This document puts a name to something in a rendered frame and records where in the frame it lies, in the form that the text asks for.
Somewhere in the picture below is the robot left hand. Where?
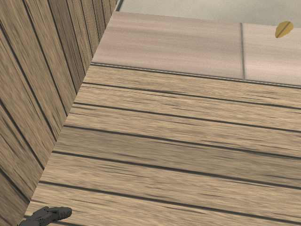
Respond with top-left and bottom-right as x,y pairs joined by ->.
17,206 -> 72,226

